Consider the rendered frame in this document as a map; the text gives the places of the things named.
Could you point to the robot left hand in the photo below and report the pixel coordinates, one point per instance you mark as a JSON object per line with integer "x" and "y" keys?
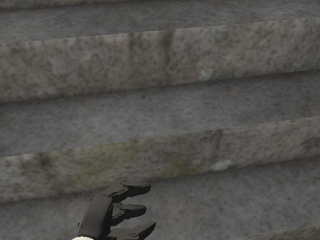
{"x": 102, "y": 213}

